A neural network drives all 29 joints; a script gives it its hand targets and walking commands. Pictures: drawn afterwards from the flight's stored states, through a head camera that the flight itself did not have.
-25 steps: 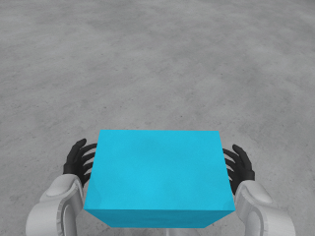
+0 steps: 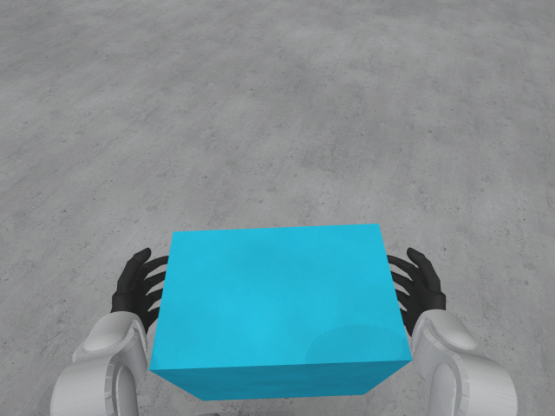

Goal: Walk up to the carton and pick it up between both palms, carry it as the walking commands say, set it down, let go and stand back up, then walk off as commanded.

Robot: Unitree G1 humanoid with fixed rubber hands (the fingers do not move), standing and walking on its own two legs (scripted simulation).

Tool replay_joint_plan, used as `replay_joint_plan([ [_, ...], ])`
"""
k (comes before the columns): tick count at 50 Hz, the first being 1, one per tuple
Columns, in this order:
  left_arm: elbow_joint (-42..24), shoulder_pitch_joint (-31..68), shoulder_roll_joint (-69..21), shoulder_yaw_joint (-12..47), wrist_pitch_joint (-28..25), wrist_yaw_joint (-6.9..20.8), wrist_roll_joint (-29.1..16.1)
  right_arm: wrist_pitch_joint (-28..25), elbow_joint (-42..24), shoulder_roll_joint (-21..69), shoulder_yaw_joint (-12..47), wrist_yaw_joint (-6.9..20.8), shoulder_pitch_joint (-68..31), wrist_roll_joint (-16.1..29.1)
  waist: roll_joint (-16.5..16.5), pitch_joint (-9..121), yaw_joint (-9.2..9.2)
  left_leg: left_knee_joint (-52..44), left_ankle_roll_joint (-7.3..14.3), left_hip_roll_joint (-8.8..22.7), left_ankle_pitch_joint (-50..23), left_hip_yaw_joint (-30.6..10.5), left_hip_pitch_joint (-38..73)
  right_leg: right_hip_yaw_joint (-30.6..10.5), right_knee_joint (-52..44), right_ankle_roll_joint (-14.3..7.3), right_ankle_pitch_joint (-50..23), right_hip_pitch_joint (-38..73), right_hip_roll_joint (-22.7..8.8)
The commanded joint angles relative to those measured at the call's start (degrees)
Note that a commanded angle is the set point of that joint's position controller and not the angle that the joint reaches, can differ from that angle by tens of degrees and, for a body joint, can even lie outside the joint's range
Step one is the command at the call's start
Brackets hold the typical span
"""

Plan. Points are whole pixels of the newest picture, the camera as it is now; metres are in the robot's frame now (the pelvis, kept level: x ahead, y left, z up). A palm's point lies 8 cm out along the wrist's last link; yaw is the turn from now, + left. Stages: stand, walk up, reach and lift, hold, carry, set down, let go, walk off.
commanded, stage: carry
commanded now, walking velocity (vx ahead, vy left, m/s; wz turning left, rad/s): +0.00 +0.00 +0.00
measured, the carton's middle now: (279, 323) +0.25 -0.01 +0.00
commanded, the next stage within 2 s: hold in 2.00 s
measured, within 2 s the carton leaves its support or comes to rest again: neither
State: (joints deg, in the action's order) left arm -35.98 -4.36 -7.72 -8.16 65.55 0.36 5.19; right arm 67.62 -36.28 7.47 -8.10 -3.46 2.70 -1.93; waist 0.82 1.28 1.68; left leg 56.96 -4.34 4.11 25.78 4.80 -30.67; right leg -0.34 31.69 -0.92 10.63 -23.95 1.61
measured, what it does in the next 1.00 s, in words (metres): walks backwards: left foot, then right foot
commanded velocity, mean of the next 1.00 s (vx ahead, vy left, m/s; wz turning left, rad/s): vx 0.00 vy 0.00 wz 0.00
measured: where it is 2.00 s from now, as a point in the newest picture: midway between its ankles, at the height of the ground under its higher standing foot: outside the picture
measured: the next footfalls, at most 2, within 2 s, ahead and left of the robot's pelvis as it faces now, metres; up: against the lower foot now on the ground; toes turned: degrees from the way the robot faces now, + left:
left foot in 0.08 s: +0.02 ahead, +0.07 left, +0.00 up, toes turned -3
right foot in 0.42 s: -0.06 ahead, -0.18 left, +0.00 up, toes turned +0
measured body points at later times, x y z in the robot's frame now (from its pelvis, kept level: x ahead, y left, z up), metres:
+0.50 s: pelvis -0.07 -0.06 +0.01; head -0.08 -0.04 +0.46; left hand +0.19 +0.09 +0.09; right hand +0.15 -0.26 +0.10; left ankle -0.02 +0.08 -0.73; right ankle -0.10 -0.18 -0.73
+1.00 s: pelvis -0.11 -0.04 +0.00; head -0.12 -0.03 +0.45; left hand +0.17 +0.11 +0.06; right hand +0.14 -0.24 +0.07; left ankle -0.02 +0.08 -0.73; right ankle -0.10 -0.18 -0.73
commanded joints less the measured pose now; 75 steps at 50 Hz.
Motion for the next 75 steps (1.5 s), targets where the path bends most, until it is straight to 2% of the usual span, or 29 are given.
replay_joint_plan([
  [1, -3.14, 19.73, -36.09, 42.35, 1.59, 2.51, -16.26, 0.61, -2.61, 37.68, 44.09, 6.24, -18.02, 16.27, -10.48, 14.67, -2.7, -10.97, 1.1, -0.86, 2.15, -1.72, 3.43, -16.75, -12.62, -9.82, -5.32, 11.8, -15.04],
  [3, -2.71, 21.48, -34.98, 43.49, 2.32, 2.31, -16.93, 1.03, -1.37, 35.87, 42.24, 5.99, -16.5, 15.1, -9.53, 14.68, -1.9, -23.46, 2.02, -2.53, -1.61, -0.3, 11.88, -16.11, -13.03, -7.59, 0.87, 8.74, -13.59],
  [4, -2.15, 22.0, -34.5, 43.82, 2.65, 2.18, -17.19, 1.22, -0.73, 35.54, 41.39, 5.92, -16.4, 14.75, -7.54, 14.76, -1.57, -32.58, 2.67, -1.72, -6.48, 0.79, 19.56, -13.59, -11.76, -5.14, 6.14, 4.74, -11.83],
  [5, -1.13, 22.08, -34.05, 43.77, 3.14, 2.0, -16.92, 1.42, 0.36, 34.8, 40.28, 5.82, -16.68, 14.2, -1.31, 13.61, -1.91, -38.71, 3.6, 4.42, -4.62, -4.94, 24.9, -9.69, -7.92, -2.43, 10.11, -0.5, -8.28],
  [6, -2.93, 24.79, -35.28, 45.15, 3.5, 2.23, -17.94, 1.18, 1.79, 34.53, 38.76, 5.78, -15.09, 12.81, 13.55, 9.94, -0.74, -45.94, 7.4, 16.75, 5.09, -21.11, 20.68, -2.66, 1.28, 1.79, 11.72, -7.72, -2.1],
  [7, -3.69, 27.86, -36.3, 45.6, 3.28, 2.32, -18.13, 0.89, -0.12, 35.47, 39.24, 6.02, -16.89, 13.13, 15.46, 6.89, -0.84, -49.59, 9.85, 22.25, 10.51, -22.59, 12.74, -0.27, 12.34, 2.03, 14.94, -5.32, -2.25],
  [8, -3.58, 29.14, -37.03, 45.76, 3.09, 2.5, -18.53, 0.77, -0.92, 35.4, 39.04, 6.2, -17.79, 13.0, 11.25, 4.96, -1.12, -50.39, 9.61, 20.9, 10.28, -19.65, 6.51, -0.66, 18.4, 2.1, 13.69, -2.21, -3.36],
  [9, -3.21, 30.16, -37.75, 45.97, 2.95, 2.54, -18.95, 0.65, -2.06, 35.34, 39.07, 6.31, -19.87, 13.48, 7.58, 4.16, -1.45, -49.72, 8.31, 17.85, 5.85, -14.59, 5.42, -0.71, 21.03, 2.28, 12.79, -1.59, -4.02],
  [10, -1.65, 29.28, -37.42, 45.68, 3.23, 2.46, -18.73, 0.81, -1.67, 34.81, 38.83, 6.27, -20.08, 13.4, 6.12, 4.75, -1.6, -47.66, 7.21, 14.94, -0.11, -10.36, 7.13, -0.46, 20.99, 2.54, 11.29, -1.31, -4.59],
  [11, -0.83, 28.04, -37.47, 45.54, 3.45, 2.31, -18.8, 0.98, -1.65, 34.85, 38.77, 6.19, -19.62, 13.51, 5.87, 5.75, -1.61, -45.62, 6.47, 12.61, -5.94, -7.53, 10.18, 0.74, 18.01, 2.91, 11.15, -1.44, -4.3],
  [12, -0.96, 27.39, -37.25, 45.35, 3.55, 2.01, -18.85, 1.13, -2.04, 34.82, 38.91, 6.19, -19.4, 13.86, 6.21, 6.83, -1.36, -43.46, 6.73, 11.6, -12.5, -6.51, 13.43, 2.01, 14.95, 3.33, 12.25, -1.27, -3.57],
  [14, -0.81, 25.72, -36.09, 44.25, 3.93, 1.21, -18.28, 1.56, -2.47, 33.99, 39.23, 6.09, -19.34, 14.4, 7.66, 9.2, -0.88, -40.18, 8.39, 11.65, -23.78, -7.3, 18.22, 3.48, 9.22, 3.73, 14.69, 0.06, -2.39],
  [16, 0.01, 24.11, -35.1, 42.91, 4.49, 0.63, -17.57, 2.09, -1.82, 33.37, 39.45, 6.0, -19.15, 14.74, 9.37, 11.54, -0.58, -37.95, 9.27, 11.85, -29.5, -8.08, 21.09, 4.43, 3.22, 3.72, 13.73, 2.76, -1.33],
  [18, 0.58, 22.94, -34.82, 41.79, 4.78, 0.29, -17.01, 2.43, -1.16, 33.48, 39.75, 6.0, -19.63, 15.25, 9.36, 13.36, -1.08, -35.05, 8.21, 10.88, -30.41, -6.6, 20.63, 5.6, -6.6, 3.25, 5.42, 9.25, -1.02],
  [19, 0.49, 22.8, -34.66, 41.18, 4.83, 0.21, -16.75, 2.43, -0.97, 33.72, 39.98, 6.01, -19.55, 15.53, 8.22, 13.99, -1.03, -34.02, 6.9, 9.6, -27.58, -5.7, 19.48, 5.42, -10.72, 3.2, 2.07, 12.86, -2.13],
  [20, 0.31, 22.7, -34.57, 40.72, 4.91, 0.22, -16.46, 2.39, -1.03, 34.33, 40.44, 5.97, -19.45, 15.82, 6.39, 14.28, -0.96, -31.34, 5.8, 8.14, -25.39, -4.5, 17.74, 3.83, -12.39, 3.06, -1.49, 15.92, -4.51],
  [21, 0.31, 22.29, -34.19, 40.16, 5.03, 0.27, -16.21, 2.4, -1.08, 34.89, 40.8, 5.8, -19.0, 15.87, 3.25, 14.72, -0.68, -27.0, 4.96, 5.84, -23.95, -2.62, 15.44, 1.13, -11.36, 2.5, -10.32, 18.2, -7.52],
  [22, -0.25, 22.49, -33.66, 40.17, 4.85, 0.26, -15.91, 2.51, -1.66, 35.27, 41.3, 5.71, -19.35, 16.22, -1.95, 14.15, -0.51, -25.06, 3.47, 3.67, -21.92, 0.45, 12.63, -0.02, -5.65, 1.04, -23.93, 19.4, -10.71],
  [23, 0.02, 22.81, -34.32, 39.51, 4.29, 0.39, -15.49, 2.47, -3.07, 35.89, 42.62, 6.07, -23.0, 17.16, -6.34, 12.09, -0.77, -25.5, 2.82, 2.81, -16.8, 1.78, 11.68, -1.6, -5.25, -0.45, -20.52, 15.9, -10.75],
  [24, 1.43, 23.46, -34.27, 38.15, 3.48, 0.69, -14.86, 1.98, -1.36, 36.31, 42.25, 6.46, -25.08, 17.04, -6.98, 10.86, -0.91, -24.65, 2.75, 2.14, -15.66, 2.38, 12.41, -2.27, -6.58, -1.25, -16.25, 12.55, -10.41],
  [25, 6.19, 24.26, -32.03, 35.15, 2.02, 1.0, -12.7, 0.66, 4.25, 34.54, 39.46, 6.87, -26.05, 15.25, -5.95, 10.13, -0.87, -24.16, 2.89, 1.85, -15.77, 2.55, 13.36, -2.15, -7.23, -1.7, -12.84, 10.35, -10.15],
  [27, 5.34, 26.83, -33.92, 35.24, -0.83, 1.58, -12.65, -2.02, 4.8, 36.74, 39.47, 7.55, -28.12, 15.41, -5.93, 8.84, -0.78, -24.1, 3.26, 1.73, -15.2, 2.5, 14.58, -2.06, -8.3, -2.16, -5.5, 7.09, -9.39],
  [29, 5.32, 27.18, -35.36, 35.33, -2.62, 1.92, -12.88, -3.89, 4.97, 37.85, 39.64, 7.65, -28.53, 15.37, -6.09, 9.41, -0.73, -23.59, 3.39, 1.59, -14.58, 2.4, 15.29, -3.05, -8.93, -2.52, -2.05, 5.99, -9.25],
  [34, 9.14, 27.06, -33.92, 34.35, -5.71, 2.77, -12.35, -7.33, 10.0, 36.08, 36.97, 7.43, -26.49, 12.67, -5.83, 10.0, -0.69, -23.46, 3.5, 1.49, -15.09, 2.44, 16.52, -4.19, -8.3, -2.99, 0.46, 4.11, -8.96],
  [39, 8.76, 27.37, -34.06, 35.93, -6.64, 3.14, -13.31, -8.69, 10.52, 35.86, 36.64, 7.07, -24.98, 11.71, -3.41, 10.23, -0.73, -25.38, 4.35, 2.45, -16.64, 1.57, 18.3, -3.18, -7.37, -2.42, 5.62, 1.57, -7.86],
  [43, 11.66, 27.79, -32.55, 34.77, -7.69, 3.25, -12.4, -9.96, 13.35, 33.93, 34.84, 7.09, -25.18, 10.31, -1.39, 10.39, -0.91, -28.14, 5.09, 3.85, -15.65, -0.14, 17.71, -2.21, -6.55, -2.08, 8.27, 1.6, -6.66],
  [50, 16.47, 28.7, -31.32, 32.31, -10.8, 3.26, -10.66, -12.99, 17.31, 32.25, 32.26, 7.46, -26.55, 9.09, 1.55, 11.05, -1.23, -33.84, 5.47, 6.21, -8.14, -3.7, 14.96, -1.21, -5.45, -1.07, 8.4, 3.87, -5.89],
  [56, 17.69, 29.68, -31.1, 31.44, -13.72, 3.27, -10.46, -15.68, 18.4, 32.06, 31.33, 7.53, -27.27, 8.75, 2.21, 12.01, -1.41, -35.83, 5.45, 6.85, -4.21, -4.69, 13.97, -0.75, -5.33, -0.45, 7.3, 5.22, -5.9],
  [75, 20.9, 30.56, -27.25, 27.95, -18.33, 2.98, -9.24, -20.2, 21.8, 28.93, 28.54, 6.74, -28.05, 6.87, 0.22, 14.28, -1.29, -31.42, 5.51, 5.47, -13.37, -3.3, 16.4, -1.23, -5.86, 0.01, 3.71, 5.43, -7.27],
])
